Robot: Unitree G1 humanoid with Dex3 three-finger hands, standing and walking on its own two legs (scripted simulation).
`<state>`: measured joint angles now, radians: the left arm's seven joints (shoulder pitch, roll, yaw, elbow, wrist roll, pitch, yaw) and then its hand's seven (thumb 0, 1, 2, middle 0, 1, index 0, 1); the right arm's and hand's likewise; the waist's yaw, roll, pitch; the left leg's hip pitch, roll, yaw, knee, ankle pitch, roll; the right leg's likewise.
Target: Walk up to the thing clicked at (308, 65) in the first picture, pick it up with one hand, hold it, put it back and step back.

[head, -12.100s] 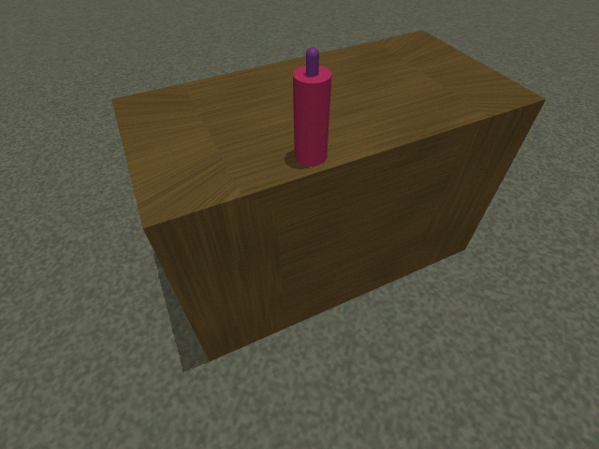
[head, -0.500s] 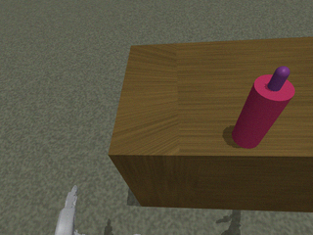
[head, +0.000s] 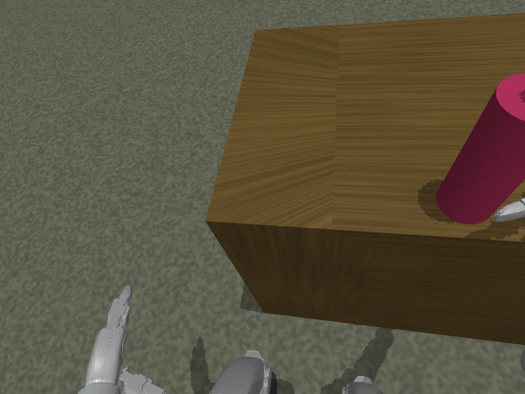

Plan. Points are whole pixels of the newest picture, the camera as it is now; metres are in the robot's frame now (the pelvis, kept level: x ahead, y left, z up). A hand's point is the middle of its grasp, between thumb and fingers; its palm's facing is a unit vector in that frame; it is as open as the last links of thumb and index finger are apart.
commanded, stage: close in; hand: right
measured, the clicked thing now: (503, 147) +0.43 -0.23 +0.12
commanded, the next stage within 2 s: rest palm in 0.40 s
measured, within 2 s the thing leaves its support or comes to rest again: neither
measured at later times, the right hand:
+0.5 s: hand (496, 172) +0.44 -0.24 +0.06, palm faces +0.20 +0.98 +0.04, open 17.7 cm
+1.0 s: hand (495, 164) +0.45 -0.24 +0.07, palm faces +0.21 +0.98 +0.02, open 15.9 cm
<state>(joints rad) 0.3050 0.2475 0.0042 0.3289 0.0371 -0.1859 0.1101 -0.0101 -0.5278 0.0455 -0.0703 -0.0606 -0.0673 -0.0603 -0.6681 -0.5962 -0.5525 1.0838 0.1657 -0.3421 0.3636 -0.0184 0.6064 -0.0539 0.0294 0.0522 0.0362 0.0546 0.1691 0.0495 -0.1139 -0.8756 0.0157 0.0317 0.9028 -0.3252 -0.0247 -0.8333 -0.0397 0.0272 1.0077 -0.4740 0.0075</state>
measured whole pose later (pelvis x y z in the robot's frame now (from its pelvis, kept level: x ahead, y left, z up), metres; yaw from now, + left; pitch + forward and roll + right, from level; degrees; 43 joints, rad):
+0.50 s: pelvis +0.00 +0.00 -0.01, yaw +0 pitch +16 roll +1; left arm 0.41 0.23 0.06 0.22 0.02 -0.11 0.03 -0.01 -0.52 0.05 -0.07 -0.06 -0.06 -0.06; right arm -0.60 -0.43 -0.45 0.91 0.14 -0.30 0.19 -0.02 0.59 -0.06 0.03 0.05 0.03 0.06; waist 0.12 0.04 -0.13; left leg -0.88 0.03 0.02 0.96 -0.36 -0.02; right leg -0.83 -0.03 0.02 1.03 -0.49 0.01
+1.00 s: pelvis +0.00 +0.01 +0.00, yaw -1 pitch +15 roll +1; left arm 0.39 0.24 0.05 0.15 0.00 -0.09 0.04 -0.01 -0.55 0.07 -0.06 -0.05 -0.05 -0.06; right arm -0.65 -0.45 -0.45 0.95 0.12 -0.30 0.16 -0.01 0.61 -0.06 0.46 0.23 0.46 0.24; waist 0.13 0.03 -0.10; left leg -0.86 0.03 0.03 0.95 -0.35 -0.02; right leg -0.80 -0.02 0.03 1.01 -0.48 0.02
